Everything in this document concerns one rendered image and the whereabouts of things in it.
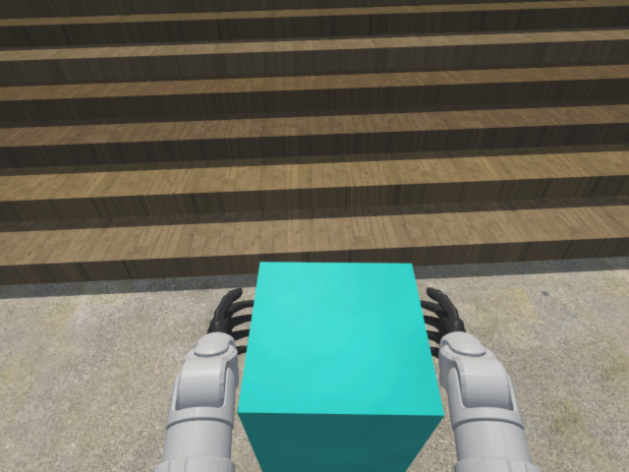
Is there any robot right forearm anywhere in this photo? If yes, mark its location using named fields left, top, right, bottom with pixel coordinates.
left=438, top=331, right=542, bottom=472

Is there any robot left forearm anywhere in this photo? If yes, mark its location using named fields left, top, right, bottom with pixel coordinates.
left=153, top=332, right=239, bottom=472

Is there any left robot hand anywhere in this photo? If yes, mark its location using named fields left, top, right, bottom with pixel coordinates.
left=207, top=288, right=255, bottom=355

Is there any right robot hand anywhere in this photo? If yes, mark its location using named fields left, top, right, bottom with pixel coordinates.
left=420, top=287, right=466, bottom=359

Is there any carton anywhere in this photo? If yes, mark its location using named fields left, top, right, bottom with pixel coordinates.
left=237, top=262, right=444, bottom=472

